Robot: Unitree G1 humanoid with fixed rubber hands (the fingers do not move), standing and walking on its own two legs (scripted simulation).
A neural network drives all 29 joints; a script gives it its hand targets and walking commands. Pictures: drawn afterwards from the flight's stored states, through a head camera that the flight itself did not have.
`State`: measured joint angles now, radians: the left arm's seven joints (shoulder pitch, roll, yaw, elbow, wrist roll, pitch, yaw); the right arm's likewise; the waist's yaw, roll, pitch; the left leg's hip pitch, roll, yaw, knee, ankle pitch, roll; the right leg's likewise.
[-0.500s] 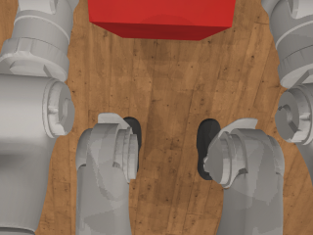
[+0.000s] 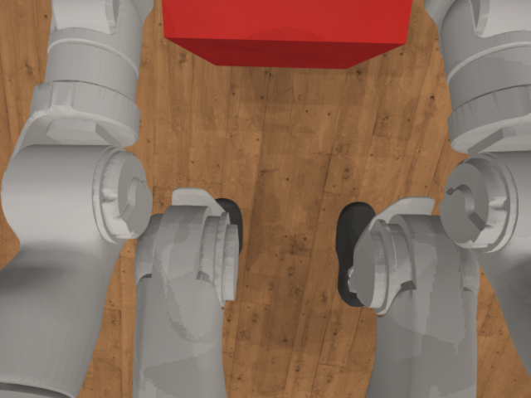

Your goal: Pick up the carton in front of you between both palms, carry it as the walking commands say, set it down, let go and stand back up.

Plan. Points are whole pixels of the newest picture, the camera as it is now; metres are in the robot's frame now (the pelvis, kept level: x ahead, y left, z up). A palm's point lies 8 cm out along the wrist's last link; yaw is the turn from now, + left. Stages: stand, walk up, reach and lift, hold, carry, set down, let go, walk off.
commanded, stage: reach and lift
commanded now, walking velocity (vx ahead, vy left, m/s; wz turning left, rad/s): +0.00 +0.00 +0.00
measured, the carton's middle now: out of the picture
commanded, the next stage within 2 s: none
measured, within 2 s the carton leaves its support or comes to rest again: leaves its support in 0.08 s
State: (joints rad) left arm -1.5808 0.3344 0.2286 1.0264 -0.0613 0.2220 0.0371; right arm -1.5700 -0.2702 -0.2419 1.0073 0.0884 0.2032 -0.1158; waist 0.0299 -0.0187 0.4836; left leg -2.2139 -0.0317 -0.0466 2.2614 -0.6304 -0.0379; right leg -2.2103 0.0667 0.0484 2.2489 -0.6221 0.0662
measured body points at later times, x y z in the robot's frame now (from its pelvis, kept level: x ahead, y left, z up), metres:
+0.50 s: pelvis -0.02 -0.01 +0.10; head +0.27 +0.01 +0.44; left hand +0.52 +0.17 +0.03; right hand +0.53 -0.13 +0.03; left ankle +0.10 +0.13 -0.33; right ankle +0.11 -0.14 -0.33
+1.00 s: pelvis +0.02 +0.00 +0.22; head +0.23 +0.01 +0.62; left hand +0.47 +0.17 +0.17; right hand +0.49 -0.13 +0.18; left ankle +0.10 +0.13 -0.33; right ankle +0.11 -0.14 -0.33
